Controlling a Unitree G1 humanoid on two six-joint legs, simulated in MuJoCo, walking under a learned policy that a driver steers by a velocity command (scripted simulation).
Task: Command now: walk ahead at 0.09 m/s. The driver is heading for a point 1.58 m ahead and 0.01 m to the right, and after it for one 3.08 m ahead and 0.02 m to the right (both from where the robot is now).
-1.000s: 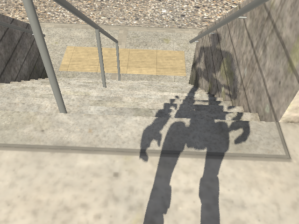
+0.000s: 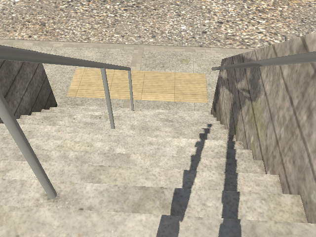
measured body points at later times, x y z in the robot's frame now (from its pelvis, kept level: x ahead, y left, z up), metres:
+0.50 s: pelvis +0.02 -0.01 +0.00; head +0.04 -0.02 +0.45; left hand +0.09 +0.25 -0.13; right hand +0.17 -0.26 -0.13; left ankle +0.11 +0.10 -0.73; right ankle -0.08 -0.13 -0.73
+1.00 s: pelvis +0.02 -0.02 +0.00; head +0.04 -0.03 +0.45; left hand +0.05 +0.23 -0.14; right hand +0.15 -0.28 -0.14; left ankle +0.11 +0.10 -0.73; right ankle -0.08 -0.13 -0.73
